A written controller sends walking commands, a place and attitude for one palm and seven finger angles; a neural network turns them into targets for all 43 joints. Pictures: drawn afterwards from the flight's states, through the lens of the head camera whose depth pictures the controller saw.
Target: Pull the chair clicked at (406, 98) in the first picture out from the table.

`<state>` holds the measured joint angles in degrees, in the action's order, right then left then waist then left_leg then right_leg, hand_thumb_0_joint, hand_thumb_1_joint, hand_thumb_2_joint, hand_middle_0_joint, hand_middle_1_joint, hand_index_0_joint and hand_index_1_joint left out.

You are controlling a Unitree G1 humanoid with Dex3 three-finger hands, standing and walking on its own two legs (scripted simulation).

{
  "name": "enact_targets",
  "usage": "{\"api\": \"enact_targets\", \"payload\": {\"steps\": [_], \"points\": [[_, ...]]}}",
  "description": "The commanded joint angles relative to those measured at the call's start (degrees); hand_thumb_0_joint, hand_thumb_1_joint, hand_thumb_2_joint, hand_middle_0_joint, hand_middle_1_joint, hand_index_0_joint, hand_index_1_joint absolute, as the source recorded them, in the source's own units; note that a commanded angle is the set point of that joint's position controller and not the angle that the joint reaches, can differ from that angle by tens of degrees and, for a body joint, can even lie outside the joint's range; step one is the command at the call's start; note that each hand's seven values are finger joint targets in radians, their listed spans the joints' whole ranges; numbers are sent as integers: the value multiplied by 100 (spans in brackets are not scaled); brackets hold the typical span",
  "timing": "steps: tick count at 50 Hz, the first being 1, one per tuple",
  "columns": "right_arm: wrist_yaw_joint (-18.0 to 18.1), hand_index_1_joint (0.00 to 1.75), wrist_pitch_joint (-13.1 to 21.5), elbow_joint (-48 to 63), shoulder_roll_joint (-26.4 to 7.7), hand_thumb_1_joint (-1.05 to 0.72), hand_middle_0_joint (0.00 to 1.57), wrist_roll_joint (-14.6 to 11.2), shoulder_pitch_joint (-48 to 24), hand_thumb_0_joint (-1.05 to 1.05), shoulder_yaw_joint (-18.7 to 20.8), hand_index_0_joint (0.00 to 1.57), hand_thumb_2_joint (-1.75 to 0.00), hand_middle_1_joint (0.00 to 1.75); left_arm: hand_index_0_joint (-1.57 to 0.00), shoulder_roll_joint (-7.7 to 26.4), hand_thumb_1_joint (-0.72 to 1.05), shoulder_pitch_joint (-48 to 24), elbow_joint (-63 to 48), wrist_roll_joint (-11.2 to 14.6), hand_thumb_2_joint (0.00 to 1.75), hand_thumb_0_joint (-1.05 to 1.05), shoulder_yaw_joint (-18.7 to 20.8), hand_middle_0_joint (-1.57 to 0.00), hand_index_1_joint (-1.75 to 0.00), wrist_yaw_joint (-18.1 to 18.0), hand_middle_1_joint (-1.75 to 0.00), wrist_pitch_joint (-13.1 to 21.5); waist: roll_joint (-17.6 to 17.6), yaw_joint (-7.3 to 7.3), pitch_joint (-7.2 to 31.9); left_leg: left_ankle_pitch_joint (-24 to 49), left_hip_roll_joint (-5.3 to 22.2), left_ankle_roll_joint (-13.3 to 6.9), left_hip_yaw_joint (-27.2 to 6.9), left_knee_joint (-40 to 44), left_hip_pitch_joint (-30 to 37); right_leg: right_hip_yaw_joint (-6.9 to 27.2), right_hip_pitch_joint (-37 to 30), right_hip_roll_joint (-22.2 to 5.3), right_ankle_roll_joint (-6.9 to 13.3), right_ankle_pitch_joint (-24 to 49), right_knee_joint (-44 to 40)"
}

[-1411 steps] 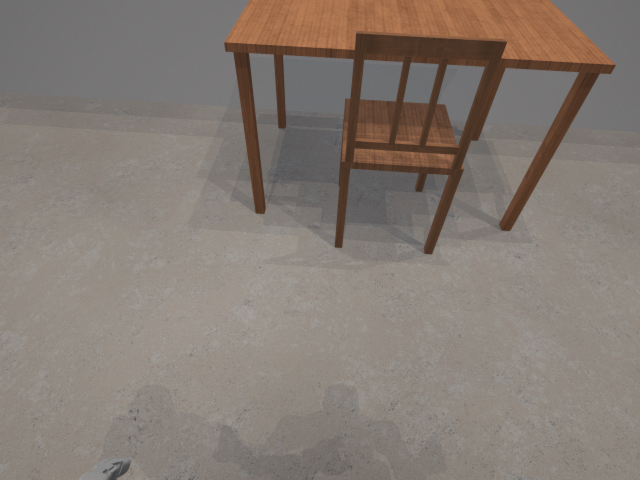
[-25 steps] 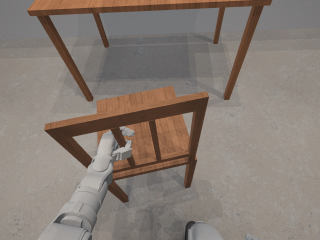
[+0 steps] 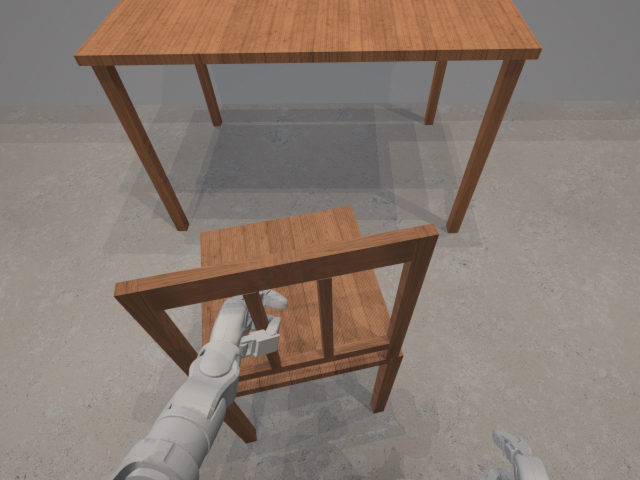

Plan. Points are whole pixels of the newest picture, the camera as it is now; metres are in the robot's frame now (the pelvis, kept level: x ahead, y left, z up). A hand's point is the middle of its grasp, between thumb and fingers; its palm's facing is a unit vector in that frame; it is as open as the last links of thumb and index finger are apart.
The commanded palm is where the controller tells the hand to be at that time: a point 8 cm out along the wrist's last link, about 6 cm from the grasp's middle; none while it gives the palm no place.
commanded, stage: stop walking, hand still on the chair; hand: left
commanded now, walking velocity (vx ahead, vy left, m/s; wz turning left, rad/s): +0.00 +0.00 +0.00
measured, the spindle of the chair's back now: (264, 332) +0.34 +0.11 -0.10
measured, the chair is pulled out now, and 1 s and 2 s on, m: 0.57 0.57 0.57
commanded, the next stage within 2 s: open the thumb and straighten the fingers in 0.32 s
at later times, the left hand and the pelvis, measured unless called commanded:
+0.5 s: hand (270, 335) +0.31 +0.09 -0.05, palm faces -0.13 -0.98 -0.17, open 5.4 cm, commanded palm +0.29 +0.14 -0.03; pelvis +0.01 +0.01 +0.00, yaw +1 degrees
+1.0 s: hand (268, 333) +0.32 +0.09 -0.05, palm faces -0.14 -0.98 -0.17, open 15.5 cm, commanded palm +0.30 +0.15 -0.03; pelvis -0.01 +0.01 -0.02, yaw +1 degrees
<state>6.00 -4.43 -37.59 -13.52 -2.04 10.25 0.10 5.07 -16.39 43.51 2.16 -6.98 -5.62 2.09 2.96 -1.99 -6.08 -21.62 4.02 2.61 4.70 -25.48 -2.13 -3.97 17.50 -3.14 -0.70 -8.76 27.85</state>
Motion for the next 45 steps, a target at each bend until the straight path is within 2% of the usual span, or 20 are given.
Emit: {"api": "enact_targets", "payload": {"steps": [1, 3, 4, 8, 9, 13, 18, 19, 21, 22, 23, 25, 26, 27, 31, 32, 33, 34, 38, 45], "points": [[38, 30, 99, 606, -582, -90, 20, 11, 16, 0, 181, 20, -90, 30, -50, 581, 90, -1475, -1298, 12, 90, 0, 273, -50, -145, -6, -145, 450, -292, 91, 1879, 2255, 491, -215, -264, 315, -377, 523, -1641, -538, 308, 2005, 9], [43, 30, 73, 620, -589, -90, 20, 4, -18, 0, 181, 20, -90, 30, -50, 549, 90, -1509, -1325, 28, 90, 0, 243, -50, -145, 0, -145, 455, -481, 80, 1894, 2245, 490, -209, -264, 298, -370, 548, -1639, -568, 328, 2074, 23], [48, 30, 95, 580, -594, -90, 20, -4, 21, 0, 184, 20, -90, 30, -50, 555, 90, -1479, -1346, 45, 90, 0, 174, -50, -145, 3, -145, 461, -257, 62, 1795, 2316, 477, -197, -282, 362, -380, 507, -1614, -554, 324, 2143, 12], [41, 30, 65, 631, -547, -90, 20, 16, 12, 0, 164, 20, -90, 30, -50, 493, 90, -1463, -1420, 23, 90, 0, 168, -50, -145, 15, -145, 498, -446, 79, 1903, 2475, 487, -201, -257, 273, -355, 494, -1664, -552, 328, 2299, 100], [44, 30, 81, 581, -589, -90, 20, -3, 45, 0, 169, 20, -90, 30, -50, 537, 90, -1436, -1405, 46, 90, 0, 123, -50, -145, 11, -145, 495, -286, 63, 1818, 2521, 466, -189, -281, 318, -402, 487, -1657, -549, 339, 2356, 84], [41, 30, 58, 625, -544, -90, 20, 17, 21, 0, 151, 20, -90, 30, -50, 470, 90, -1380, -1427, 38, 90, 0, 124, -50, -145, 21, -145, 525, -524, 85, 1931, 2544, 466, -187, -271, 240, -372, 491, -1710, -583, 344, 2426, 120], [37, 30, 49, 619, -550, -90, 20, 14, 12, 0, 155, 20, -90, 30, -50, 417, 90, -1396, -1488, 46, 90, 0, 70, -50, -145, 27, -145, 542, -439, 81, 1912, 2536, 471, -195, -268, 275, -356, 473, -1675, -586, 344, 2369, 141], [41, 30, 60, 558, -565, -90, 20, 5, 31, 0, 150, 20, -90, 30, -50, 448, 90, -1347, -1427, 57, 90, 0, 20, -50, -145, 22, -145, 536, -214, 63, 1803, 2522, 457, -200, -268, 339, -348, 471, -1618, -578, 332, 2336, 97], [29, 30, 41, 640, -568, -90, 20, 29, 57, 0, 184, 20, -90, 30, -50, 609, 90, -1099, -1587, 20, 90, 0, 253, -50, -145, -8, -145, 552, -388, 100, 1971, 2598, 469, -205, -251, 247, -328, 485, -1766, -581, 341, 2465, 134], [-199, 30, 145, 295, -822, -90, 20, -103, 339, 0, 288, 20, -90, 30, -50, 197, 78, -557, -752, -30, 84, 0, 2, -50, -145, 47, -145, 292, -1424, -262, 1914, 2383, -12, -372, -147, 58, -1446, -37, -1395, -124, 236, 2174, 122], [-285, 30, 243, 353, -862, -90, 20, -76, 296, 0, 342, 20, -90, 30, -50, 497, 66, -1011, -1419, -50, 78, 0, 251, -50, -145, 59, -145, 316, -1589, -176, 2283, 2447, -46, -435, -113, -131, -1668, 73, -1624, -121, 267, 2416, 197], [-389, 30, 365, 354, -841, -90, 20, -49, 272, 0, 387, 20, -90, 30, -50, 663, 42, -1217, -1908, -109, 67, 0, 298, -50, -145, 27, -145, 318, -896, -207, 2290, 2233, -135, -404, -110, -135, -1663, 131, -1435, -162, 258, 2291, 250], [-453, 30, 458, 388, -786, -90, 20, 5, 283, 0, 388, 20, -90, 30, -50, 564, 30, -933, -1971, -176, 61, 0, 261, -50, -145, 52, -145, 289, -444, -121, 2402, 2261, -166, -356, -96, -107, -1641, 120, -1326, -160, 278, 2126, 282], [-501, 30, 526, 388, -771, -90, 20, 4, 268, 0, 375, 20, -90, 30, -50, 445, 17, -1062, -2124, -189, 55, 0, 107, -50, -145, 79, -145, 269, -209, -172, 2331, 2242, -185, -336, -66, -144, -1596, 95, -1135, -138, 274, 2017, 289], [-589, 30, 620, 397, -833, -90, 20, 7, 308, 0, 391, 20, -90, 30, -50, 504, -31, -1124, -2024, -232, 32, 0, 128, -50, -145, 186, -145, 21, -140, -216, 2336, 2051, -206, -304, -115, -241, -1728, 25, -730, -73, 255, 1611, 434], [-595, 30, 631, 464, -841, -90, 20, 6, 285, 0, 403, 20, -90, 30, -47, 422, -43, -1058, -2056, -219, 26, 0, 104, -47, -138, 217, -138, -53, -119, -170, 2386, 1985, -223, -295, -118, -252, -1789, 11, -711, -62, 256, 1539, 488], [-566, 30, 631, 462, -883, -90, 20, -2, 295, 0, 401, 20, -90, 30, -45, 864, -55, -1479, -2230, -192, 20, 0, 444, -45, -130, 205, -130, -89, -130, -196, 2482, 1905, -236, -306, -114, -261, -1800, 37, -765, -58, 241, 1516, 495], [-555, 30, 622, 492, -896, -90, 20, -3, 294, 0, 391, 20, -90, 30, -43, 908, -55, -1360, -2134, -167, 20, 0, 461, -43, -123, 225, -123, -152, -268, -167, 2410, 1782, -246, -306, -155, -258, -1922, 25, -771, -46, 241, 1378, 532], [-531, 30, 647, 605, -910, -90, 20, -26, 257, 0, 375, 20, -90, 30, -32, 508, -55, -1377, -1970, -49, 20, 0, 297, -32, -94, 317, -94, -314, -441, -164, 2292, 1420, -273, -291, -159, -291, -2152, -5, -558, -11, 207, 954, 596], [-482, 30, 771, 648, -930, -90, 20, -11, 395, 0, 390, 20, -90, 30, -15, 393, -55, -1684, -2064, -36, 20, 0, 205, -15, -43, 333, -43, -283, -621, -206, 2417, 1335, -276, -267, -205, -479, -2239, -29, -346, 6, 165, 781, 814]]}}
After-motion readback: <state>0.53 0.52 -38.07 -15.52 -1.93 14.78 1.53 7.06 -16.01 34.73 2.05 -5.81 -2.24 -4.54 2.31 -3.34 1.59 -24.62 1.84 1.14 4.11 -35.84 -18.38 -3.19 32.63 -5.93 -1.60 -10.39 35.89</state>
